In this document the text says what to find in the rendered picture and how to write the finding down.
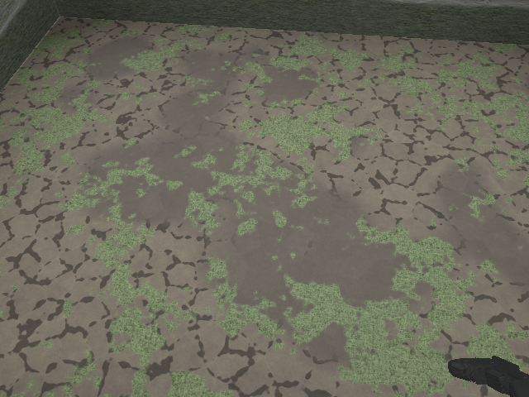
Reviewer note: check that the right robot hand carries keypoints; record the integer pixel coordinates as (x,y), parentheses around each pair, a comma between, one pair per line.
(499,374)

